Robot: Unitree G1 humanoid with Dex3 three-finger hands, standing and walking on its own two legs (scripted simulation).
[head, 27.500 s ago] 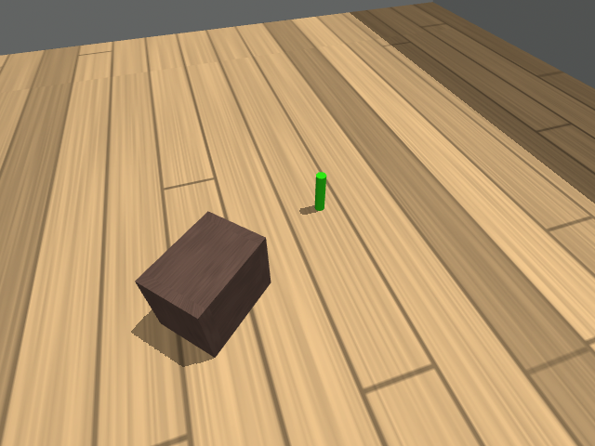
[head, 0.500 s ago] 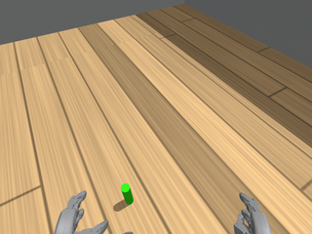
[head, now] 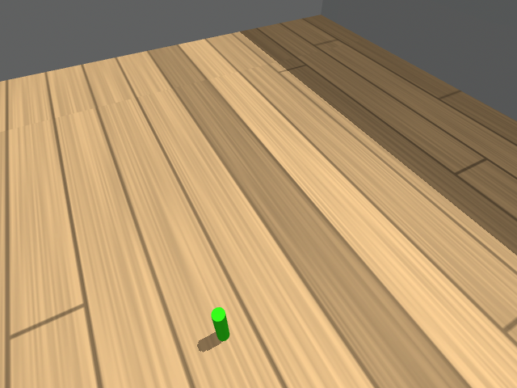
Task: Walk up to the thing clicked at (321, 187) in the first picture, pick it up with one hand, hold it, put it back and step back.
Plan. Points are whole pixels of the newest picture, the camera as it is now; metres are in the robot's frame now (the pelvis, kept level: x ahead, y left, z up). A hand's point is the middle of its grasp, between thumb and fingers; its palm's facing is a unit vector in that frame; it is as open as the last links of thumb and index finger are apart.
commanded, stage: stand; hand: left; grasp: from the side
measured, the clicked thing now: (221, 325) +0.44 +0.16 -0.66
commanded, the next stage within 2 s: step back in 1.66 s
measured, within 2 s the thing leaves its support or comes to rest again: neither
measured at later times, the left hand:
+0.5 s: hand out of the picture +0.05 +0.25 -0.15, palm faces -0.01 -0.94 -0.35, open 7.4 cm
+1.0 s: hand out of the picture +0.07 +0.24 -0.15, palm faces -0.02 -0.94 -0.34, open 7.4 cm
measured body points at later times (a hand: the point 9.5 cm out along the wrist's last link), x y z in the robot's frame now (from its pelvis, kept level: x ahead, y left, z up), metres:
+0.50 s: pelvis -0.01 +0.00 +0.01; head +0.00 -0.01 +0.46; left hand +0.05 +0.29 -0.12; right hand +0.06 -0.29 -0.13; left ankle +0.03 +0.12 -0.73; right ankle +0.00 -0.14 -0.73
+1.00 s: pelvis +0.01 -0.01 +0.01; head +0.02 -0.01 +0.46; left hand +0.07 +0.29 -0.12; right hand +0.07 -0.30 -0.13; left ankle +0.03 +0.12 -0.73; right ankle +0.00 -0.14 -0.73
